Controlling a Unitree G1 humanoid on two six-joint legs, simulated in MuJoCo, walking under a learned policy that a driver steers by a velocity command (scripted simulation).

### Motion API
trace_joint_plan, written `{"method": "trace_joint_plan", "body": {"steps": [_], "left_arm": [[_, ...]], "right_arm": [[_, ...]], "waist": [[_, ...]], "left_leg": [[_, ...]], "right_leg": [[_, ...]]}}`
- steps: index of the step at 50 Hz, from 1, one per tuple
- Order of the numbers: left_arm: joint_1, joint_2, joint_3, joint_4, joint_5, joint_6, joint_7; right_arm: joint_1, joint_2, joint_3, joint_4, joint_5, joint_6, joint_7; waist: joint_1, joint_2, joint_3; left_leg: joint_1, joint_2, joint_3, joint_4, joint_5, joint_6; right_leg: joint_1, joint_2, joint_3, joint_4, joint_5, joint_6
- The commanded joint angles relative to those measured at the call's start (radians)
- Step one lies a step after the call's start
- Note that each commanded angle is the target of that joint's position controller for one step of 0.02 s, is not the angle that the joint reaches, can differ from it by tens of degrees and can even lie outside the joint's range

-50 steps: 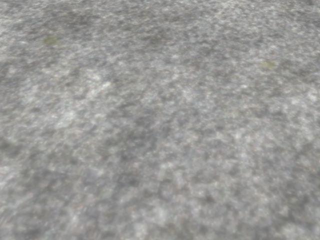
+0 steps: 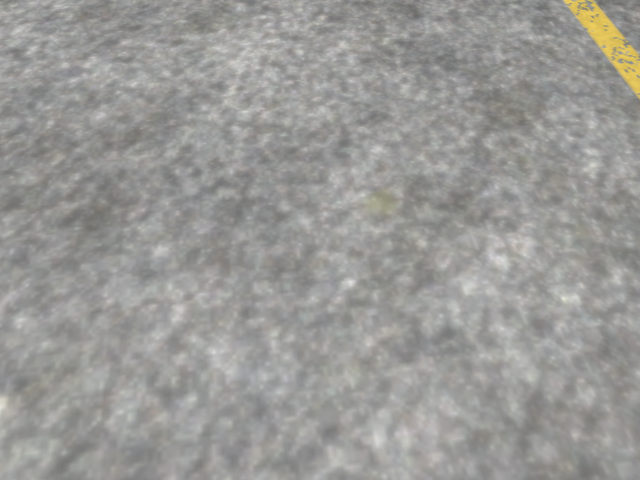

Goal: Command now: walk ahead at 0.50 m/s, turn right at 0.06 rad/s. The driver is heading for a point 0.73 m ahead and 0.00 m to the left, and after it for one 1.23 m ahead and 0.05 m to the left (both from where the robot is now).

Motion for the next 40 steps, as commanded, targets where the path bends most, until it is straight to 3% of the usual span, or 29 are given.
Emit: {"method": "trace_joint_plan", "body": {"steps": [1,5,9,11,12,13,14,15,16,17,18,19,20,23,26,29,33,35,37,38,39,40], "left_arm": [[-0.056,0.031,0.002,-0.07,0.003,-0.019,-0.005],[-0.187,0.024,-0.003,-0.1,-0.008,-0.034,-0.024],[-0.254,0.045,0.004,-0.132,-0.014,-0.043,-0.045],[-0.194,0.075,0.018,-0.12,-0.011,-0.046,-0.048],[-0.087,0.104,0.036,-0.089,-0.008,-0.046,-0.043],[0.069,0.155,0.059,-0.046,-0.003,-0.044,-0.032],[0.216,0.251,0.081,-0.028,0.016,-0.038,-0.023],[0.252,0.237,0.077,-0.008,0.0,-0.032,-0.026],[0.215,0.156,0.054,-0.009,-0.013,-0.03,-0.023],[0.142,0.135,0.044,-0.015,-0.015,-0.028,-0.021],[0.085,0.113,0.037,-0.019,-0.006,-0.028,-0.023],[0.047,0.092,0.03,-0.023,0.004,-0.031,-0.026],[0.027,0.083,0.028,-0.022,0.011,-0.035,-0.027],[0.024,0.101,0.035,0.007,0.0,-0.054,-0.026],[0.058,0.122,0.04,0.039,0.0,-0.052,-0.014],[0.109,0.144,0.043,0.068,-0.008,-0.044,-0.006],[0.187,0.165,0.047,0.118,-0.018,-0.026,-0.003],[0.197,0.171,0.051,0.135,-0.021,-0.014,0.002],[0.183,0.184,0.055,0.141,-0.019,-0.002,0.007],[0.164,0.184,0.054,0.14,-0.017,0.004,0.009],[0.167,0.154,0.041,0.132,-0.006,0.006,0.011],[0.255,0.061,0.009,0.099,0.008,-0.007,0.008]], "right_arm": [[-0.041,-0.17,-0.042,-0.059,0.008,-0.01,-0.01],[0.033,-0.191,-0.044,-0.015,0.016,0.003,-0.015],[0.069,-0.203,-0.05,0.019,0.021,0.027,-0.022],[0.053,-0.222,-0.056,0.023,0.021,0.037,-0.029],[0.032,-0.223,-0.055,0.02,0.022,0.043,-0.032],[0.028,-0.197,-0.042,0.009,0.013,0.044,-0.035],[0.089,-0.115,-0.012,-0.031,-0.006,0.03,-0.033],[0.15,-0.064,0.005,-0.02,0.001,0.012,-0.028],[0.051,-0.168,-0.021,-0.032,0.028,-0.001,-0.02],[-0.03,-0.186,-0.027,-0.058,0.039,-0.009,-0.015],[-0.071,-0.177,-0.027,-0.063,0.025,-0.012,-0.017],[-0.071,-0.168,-0.031,-0.06,0.012,-0.007,-0.017],[-0.045,-0.15,-0.029,-0.054,0.011,0.002,-0.015],[-0.044,-0.109,-0.021,-0.054,0.005,0.025,-0.02],[-0.153,-0.092,-0.014,-0.086,-0.002,0.023,-0.021],[-0.266,-0.068,-0.003,-0.112,0.004,0.009,-0.008],[-0.369,-0.082,-0.005,-0.152,0.015,0.0,0.011],[-0.38,-0.096,-0.01,-0.165,0.013,-0.003,0.021],[-0.323,-0.119,-0.02,-0.154,0.01,-0.005,0.023],[-0.222,-0.144,-0.036,-0.126,0.007,-0.005,0.019],[-0.068,-0.194,-0.059,-0.084,0.005,-0.003,0.009],[0.057,-0.293,-0.081,-0.071,-0.017,0.001,0.001]], "waist": [[0.01,0.107,-0.003],[-0.04,0.105,0.023],[-0.033,0.114,0.038],[0.015,0.131,-0.004],[0.079,0.128,-0.072],[0.149,0.111,-0.186],[0.161,-0.053,-0.355],[0.141,-0.214,-0.441],[0.164,-0.124,-0.306],[0.142,-0.084,-0.175],[0.116,-0.021,-0.107],[0.083,-0.02,-0.066],[0.053,-0.043,-0.064],[0.027,-0.036,-0.035],[0.054,-0.011,0.001],[0.099,-0.002,0.019],[0.131,-0.003,0.04],[0.118,-0.009,0.036],[0.077,-0.028,-0.003],[0.017,-0.024,-0.066],[-0.049,0.002,-0.181],[-0.045,0.185,-0.353]], "left_leg": [[0.024,0.246,-0.169,-0.158,0.229,0.151],[0.046,0.25,-0.13,-0.15,0.222,0.132],[0.177,0.31,-0.153,-0.089,0.294,0.113],[0.214,0.314,-0.143,-0.002,0.483,0.092],[0.193,0.282,-0.108,0.123,0.628,0.071],[0.087,0.234,-0.072,0.318,0.602,0.04],[-0.258,0.127,-0.02,0.686,0.249,-0.021],[-0.498,0.012,-0.108,0.896,-0.417,-0.046],[-0.605,0.073,-0.157,0.973,-0.394,-0.037],[-0.629,0.121,-0.119,0.95,-0.293,-0.032],[-0.599,0.156,-0.099,0.903,-0.213,-0.04],[-0.553,0.183,-0.1,0.857,-0.158,-0.049],[-0.497,0.198,-0.103,0.839,-0.124,-0.059],[-0.476,0.211,-0.085,0.765,-0.065,-0.094],[-0.514,0.212,-0.077,0.582,0.097,-0.109],[-0.464,0.177,-0.047,0.38,0.248,-0.1],[-0.483,0.154,-0.054,0.265,0.249,-0.071],[-0.485,0.145,-0.057,0.231,0.177,-0.044],[-0.384,0.114,-0.03,0.21,0.102,-0.015],[-0.235,0.082,0.003,0.184,0.104,0.009],[0.012,0.108,-0.018,0.207,0.136,0.044],[0.411,0.357,-0.375,0.223,0.102,0.17]], "right_leg": [[-0.033,-0.017,-0.005,-0.177,0.168,0.014],[0.032,0.019,-0.035,-0.358,0.305,0.008],[0.015,0.037,-0.03,-0.443,0.212,-0.034],[0.12,0.067,-0.053,-0.47,0.143,-0.066],[0.279,0.093,-0.081,-0.504,0.158,-0.094],[0.53,0.055,-0.048,-0.484,0.188,-0.133],[0.929,-0.199,0.301,-0.445,0.165,-0.256],[1.056,-0.314,0.644,-0.576,-0.02,-0.343],[0.963,-0.275,0.58,-0.624,-0.132,-0.299],[0.818,-0.241,0.444,-0.655,-0.083,-0.269],[0.689,-0.201,0.36,-0.687,0.004,-0.256],[0.592,-0.166,0.295,-0.721,0.087,-0.249],[0.529,-0.147,0.258,-0.75,0.13,-0.25],[0.437,-0.128,0.158,-0.811,0.233,-0.271],[0.44,-0.101,0.082,-0.83,0.282,-0.256],[0.452,-0.078,0.028,-0.834,0.262,-0.225],[0.576,-0.137,0.05,-0.793,0.245,-0.214],[0.649,-0.167,0.061,-0.746,0.297,-0.197],[0.685,-0.168,0.056,-0.664,0.463,-0.174],[0.669,-0.133,0.024,-0.54,0.612,-0.154],[0.573,-0.079,-0.016,-0.34,0.597,-0.123],[0.23,0.037,-0.07,0.038,0.253,-0.059]]}}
